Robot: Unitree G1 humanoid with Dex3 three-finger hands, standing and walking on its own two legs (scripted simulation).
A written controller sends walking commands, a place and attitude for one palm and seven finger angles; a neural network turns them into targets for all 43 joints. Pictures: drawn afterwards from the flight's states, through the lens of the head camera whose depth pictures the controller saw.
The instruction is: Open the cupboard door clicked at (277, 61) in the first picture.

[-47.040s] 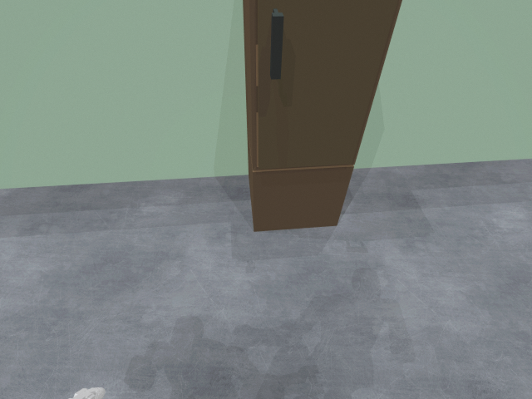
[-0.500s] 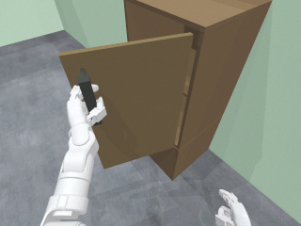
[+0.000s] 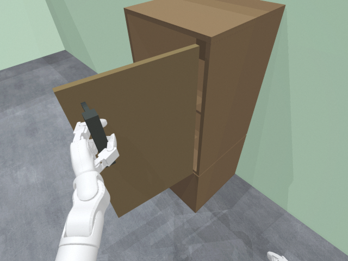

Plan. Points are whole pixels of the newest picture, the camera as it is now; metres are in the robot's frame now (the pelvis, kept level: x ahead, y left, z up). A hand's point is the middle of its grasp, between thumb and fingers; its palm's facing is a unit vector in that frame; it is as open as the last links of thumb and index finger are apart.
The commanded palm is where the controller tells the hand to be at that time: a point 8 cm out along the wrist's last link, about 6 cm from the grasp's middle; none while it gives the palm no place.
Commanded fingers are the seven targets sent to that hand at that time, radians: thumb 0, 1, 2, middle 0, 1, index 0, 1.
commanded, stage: pull the door open along its arc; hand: left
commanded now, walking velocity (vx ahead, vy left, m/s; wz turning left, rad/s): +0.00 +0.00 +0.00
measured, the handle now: (97, 135) +0.37 +0.21 +0.13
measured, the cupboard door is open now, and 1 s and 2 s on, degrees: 80 92 93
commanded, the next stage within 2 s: open thumb and fingers to let go in 0.16 s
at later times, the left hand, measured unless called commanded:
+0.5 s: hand (129, 161) +0.29 +0.11 +0.13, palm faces +0.40 -0.91 +0.01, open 7.3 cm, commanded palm +0.24 +0.15 +0.12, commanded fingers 0.00 -0.01 0.51 -0.34 -1.25 -0.34 -1.25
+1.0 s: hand (129, 163) +0.28 +0.11 +0.13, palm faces +0.39 -0.92 +0.02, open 14.7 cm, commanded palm +0.24 +0.15 +0.12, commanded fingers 0.00 -0.50 0.30 -0.17 -0.40 -0.17 -0.40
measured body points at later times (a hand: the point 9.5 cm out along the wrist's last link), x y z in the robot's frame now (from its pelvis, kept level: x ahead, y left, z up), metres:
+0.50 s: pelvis +0.00 +0.00 +0.00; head -0.03 -0.02 +0.45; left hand +0.26 +0.16 +0.13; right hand +0.22 -0.17 -0.08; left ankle +0.00 +0.14 -0.74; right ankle -0.04 -0.09 -0.74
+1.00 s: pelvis -0.02 +0.01 +0.00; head -0.05 +0.00 +0.45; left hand +0.26 +0.16 +0.13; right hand +0.16 -0.20 -0.10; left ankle +0.00 +0.14 -0.74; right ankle -0.04 -0.09 -0.74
